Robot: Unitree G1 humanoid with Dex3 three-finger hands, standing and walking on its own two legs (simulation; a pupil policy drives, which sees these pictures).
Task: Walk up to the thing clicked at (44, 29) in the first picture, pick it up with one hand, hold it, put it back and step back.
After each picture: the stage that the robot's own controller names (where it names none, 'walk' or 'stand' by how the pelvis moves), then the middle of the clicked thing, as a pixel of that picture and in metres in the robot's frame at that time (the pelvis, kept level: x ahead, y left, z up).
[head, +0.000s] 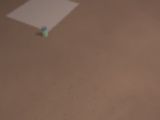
stand; (44, 31) +1.57 +0.46 -0.72
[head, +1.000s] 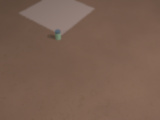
walk; (57, 34) +1.47 +0.21 -0.70
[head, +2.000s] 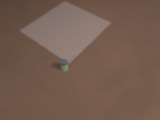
walk; (64, 65) +0.92 +0.15 -0.71
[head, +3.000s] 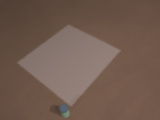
walk; (64, 110) +0.52 +0.19 -0.69
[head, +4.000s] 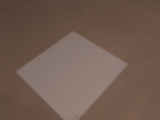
stand; out of the picture +0.33 +0.17 -0.70
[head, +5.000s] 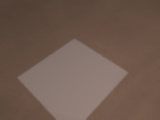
stand; out of the picture +0.32 +0.16 -0.72
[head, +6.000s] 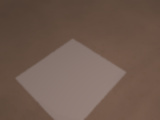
stand; out of the picture +0.32 +0.18 -0.72
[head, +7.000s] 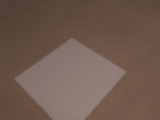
stand; out of the picture +0.30 +0.18 -0.73
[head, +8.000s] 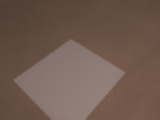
go down; out of the picture +0.30 +0.18 -0.73
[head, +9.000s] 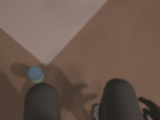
go down; (36, 75) +0.39 +0.18 -0.36
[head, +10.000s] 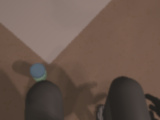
go down; (38, 73) +0.40 +0.18 -0.32
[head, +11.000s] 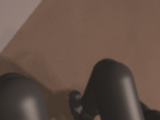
close in; out of the picture +0.39 +0.22 -0.23
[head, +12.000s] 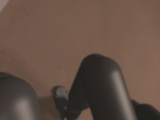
close; out of the picture +0.39 +0.23 -0.22
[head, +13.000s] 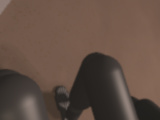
lift; out of the picture +0.39 +0.22 -0.22
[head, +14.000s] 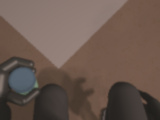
lift; (25, 84) +0.31 +0.20 -0.05
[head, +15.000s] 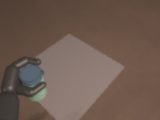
hold; (34, 83) +0.33 +0.17 +0.05
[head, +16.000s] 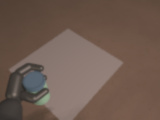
hold; (37, 88) +0.32 +0.17 +0.01
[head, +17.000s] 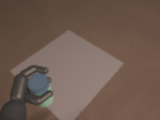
hold; (41, 91) +0.32 +0.16 +0.01
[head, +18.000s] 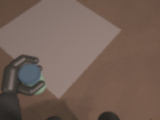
crouch; (33, 79) +0.36 +0.17 -0.05
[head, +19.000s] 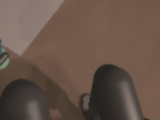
lower; out of the picture +0.43 +0.22 -0.14
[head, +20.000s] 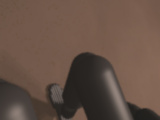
lower; out of the picture +0.42 +0.23 -0.23
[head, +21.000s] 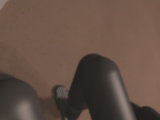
lower; out of the picture +0.41 +0.23 -0.23
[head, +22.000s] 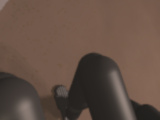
lower; out of the picture +0.40 +0.23 -0.22
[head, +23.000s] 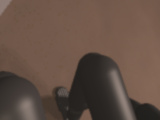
lower; out of the picture +0.40 +0.22 -0.21
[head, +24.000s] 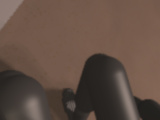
withdraw; out of the picture +0.38 +0.21 -0.21
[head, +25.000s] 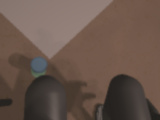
stand; (38, 67) +0.40 +0.17 -0.28
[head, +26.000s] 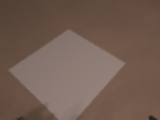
stand; out of the picture +0.33 +0.15 -0.64
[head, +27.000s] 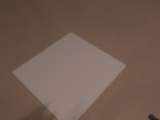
stand; out of the picture +0.33 +0.17 -0.67
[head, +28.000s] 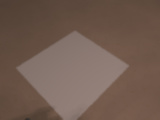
stand; out of the picture +0.35 +0.16 -0.67
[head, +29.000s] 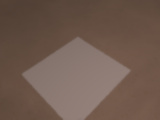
walk; out of the picture +0.35 +0.16 -0.72
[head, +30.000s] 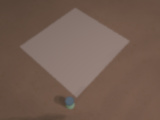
walk; (69, 103) +0.46 +0.10 -0.70
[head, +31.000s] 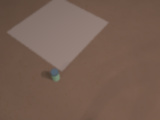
walk; (55, 75) +0.71 +0.23 -0.69
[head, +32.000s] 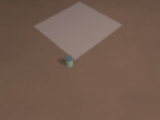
stand; (69, 61) +0.99 +0.15 -0.70
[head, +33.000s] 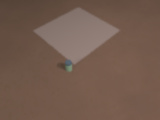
stand; (68, 65) +0.99 +0.14 -0.72
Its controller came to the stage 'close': yes
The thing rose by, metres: 0.72
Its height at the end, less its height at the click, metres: +0.00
